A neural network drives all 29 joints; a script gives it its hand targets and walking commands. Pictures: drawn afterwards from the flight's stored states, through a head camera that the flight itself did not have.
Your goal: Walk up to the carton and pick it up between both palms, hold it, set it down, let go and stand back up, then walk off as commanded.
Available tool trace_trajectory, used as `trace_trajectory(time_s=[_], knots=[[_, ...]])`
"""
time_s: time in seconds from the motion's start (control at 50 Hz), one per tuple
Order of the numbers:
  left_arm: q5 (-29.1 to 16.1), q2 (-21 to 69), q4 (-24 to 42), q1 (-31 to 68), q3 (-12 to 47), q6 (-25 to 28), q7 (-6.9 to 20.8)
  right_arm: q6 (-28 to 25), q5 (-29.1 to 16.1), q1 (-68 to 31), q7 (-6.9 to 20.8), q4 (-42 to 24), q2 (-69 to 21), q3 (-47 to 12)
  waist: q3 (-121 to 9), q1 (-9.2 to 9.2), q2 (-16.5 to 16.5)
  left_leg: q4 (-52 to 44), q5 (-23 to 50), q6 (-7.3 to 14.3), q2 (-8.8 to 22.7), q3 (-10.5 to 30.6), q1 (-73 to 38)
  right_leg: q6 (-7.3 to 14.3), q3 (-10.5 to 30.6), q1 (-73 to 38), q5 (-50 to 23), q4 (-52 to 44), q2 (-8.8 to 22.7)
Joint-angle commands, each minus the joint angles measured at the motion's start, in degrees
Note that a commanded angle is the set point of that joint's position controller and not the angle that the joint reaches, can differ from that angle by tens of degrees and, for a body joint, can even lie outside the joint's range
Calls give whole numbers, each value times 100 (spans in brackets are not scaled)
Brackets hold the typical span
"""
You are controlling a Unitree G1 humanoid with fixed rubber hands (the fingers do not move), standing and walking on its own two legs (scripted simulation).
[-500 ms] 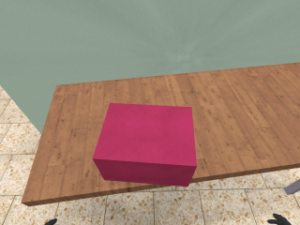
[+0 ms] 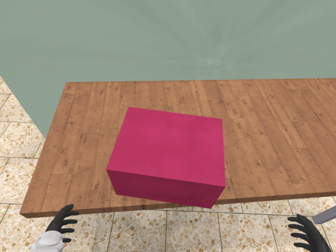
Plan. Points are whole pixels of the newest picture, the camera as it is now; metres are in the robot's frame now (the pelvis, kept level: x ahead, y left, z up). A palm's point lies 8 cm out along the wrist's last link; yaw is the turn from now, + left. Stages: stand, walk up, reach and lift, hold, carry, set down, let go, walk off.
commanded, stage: reach and lift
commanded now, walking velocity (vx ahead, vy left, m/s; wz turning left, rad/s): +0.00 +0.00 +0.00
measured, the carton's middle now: (169, 156) +0.39 +0.00 -0.05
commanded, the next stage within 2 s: none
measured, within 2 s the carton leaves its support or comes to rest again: neither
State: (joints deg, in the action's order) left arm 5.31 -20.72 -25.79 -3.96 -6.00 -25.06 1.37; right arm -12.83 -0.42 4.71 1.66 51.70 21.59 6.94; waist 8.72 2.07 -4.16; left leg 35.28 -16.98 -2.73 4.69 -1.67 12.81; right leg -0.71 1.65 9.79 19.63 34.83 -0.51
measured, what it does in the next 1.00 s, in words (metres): stands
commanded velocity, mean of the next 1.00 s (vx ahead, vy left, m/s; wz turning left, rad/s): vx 0.00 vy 0.00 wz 0.00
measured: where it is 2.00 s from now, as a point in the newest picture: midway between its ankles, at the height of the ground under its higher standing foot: outside the picture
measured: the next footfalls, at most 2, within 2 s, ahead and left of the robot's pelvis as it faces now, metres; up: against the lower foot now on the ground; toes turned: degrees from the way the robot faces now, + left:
none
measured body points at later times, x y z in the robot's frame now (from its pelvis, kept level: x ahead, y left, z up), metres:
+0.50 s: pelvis -0.01 +0.02 +0.01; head -0.01 +0.03 +0.46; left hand +0.20 +0.27 -0.04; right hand +0.14 -0.26 -0.04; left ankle +0.03 +0.15 -0.73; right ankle +0.00 -0.13 -0.73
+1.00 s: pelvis +0.02 +0.01 +0.02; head +0.02 +0.02 +0.47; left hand +0.20 +0.27 -0.02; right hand +0.18 -0.24 -0.02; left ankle +0.03 +0.15 -0.73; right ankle +0.00 -0.13 -0.73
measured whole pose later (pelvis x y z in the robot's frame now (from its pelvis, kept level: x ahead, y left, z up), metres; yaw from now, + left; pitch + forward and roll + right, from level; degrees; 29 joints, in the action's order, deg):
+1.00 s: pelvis +0.02 +0.01 +0.02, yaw -1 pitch -5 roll +0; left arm -10.5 -18.9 -22.2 -16.0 -1.5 6.2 3.2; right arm -14.4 -6.7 17.7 -1.9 25.8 10.1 5.5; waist 5.2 -0.9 -1.3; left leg 19.5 -10.8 -1.9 3.1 -4.4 3.1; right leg -1.8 3.5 1.1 13.2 19.5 1.1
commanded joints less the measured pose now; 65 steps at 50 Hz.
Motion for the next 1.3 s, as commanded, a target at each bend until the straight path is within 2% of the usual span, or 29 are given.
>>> trace_trajectory(time_s=[0.0,0.08,0.14,0.3,0.38,0.46,0.58,0.7,0.8,0.94,1.02,1.12,1.28], knots=[[-57,-810,738,222,-337,333,-45,-12,35,170,-42,-537,926,90,-562,-2,503,-632,1016,118,-575,-348,-1563,-9,-403,811,-2055,-1145,-6],[-234,-591,688,356,-28,257,-30,177,84,162,28,-943,761,214,46,82,751,-1009,75,131,-461,-469,-1375,86,-496,1269,-447,-1443,-16],[-366,-516,832,372,51,275,-57,368,69,214,86,-1273,672,277,-35,58,728,-1175,-124,129,-389,-487,-1258,119,-518,1187,-196,-1425,-43],[-716,-465,967,61,49,724,-186,584,150,289,86,-2376,420,499,-605,-84,64,-1426,-4,201,-390,-520,-1200,83,-453,708,-443,-1453,-109],[-820,-380,871,-179,77,969,-193,583,170,391,39,-2747,356,531,-735,-160,-54,-1537,157,212,-405,-516,-1236,76,-424,571,-561,-1523,-138],[-899,-322,833,-358,67,1254,-172,572,61,579,21,-2936,231,431,-695,-263,57,-1689,299,176,-405,-505,-1287,68,-359,482,-612,-1641,-137],[-962,-318,961,-468,64,1714,-150,518,-210,821,25,-3048,0,229,-376,-390,442,-1921,350,74,-408,-513,-1343,65,-229,470,-496,-1884,-106],[-1170,-329,1184,-533,183,2235,-115,304,-379,1020,-51,-3079,-186,276,-373,-290,690,-1944,669,-22,-433,-496,-1581,80,-159,441,-613,-2078,-99],[-1415,-427,1123,-778,210,2805,5,-25,-495,1205,-207,-3121,-331,256,-596,-228,542,-1715,1416,-83,-496,-458,-1908,53,-117,377,-1066,-2142,-100],[-1722,-604,777,-1096,195,3584,306,-520,-745,1299,-488,-3275,-441,-4,-758,-275,171,-1431,2213,-87,-597,-255,-1959,-85,-11,131,-2009,-2057,-94],[-1814,-666,671,-1218,204,3900,463,-755,-900,1336,-576,-3391,-500,-140,-742,-318,181,-1351,2442,-115,-622,-123,-1987,-99,12,88,-2222,-2046,-105],[-1838,-699,767,-1265,275,4201,552,-939,-1085,1358,-590,-3428,-577,-241,-672,-349,434,-1319,2563,-171,-594,-4,-2000,-22,8,150,-2031,-2077,-125],[-1990,-839,1147,-1244,456,4560,500,-1037,-1254,1291,-598,-3556,-679,-212,-599,-367,763,-1320,2382,-215,-508,42,-1909,115,17,235,-1455,-2138,-118]])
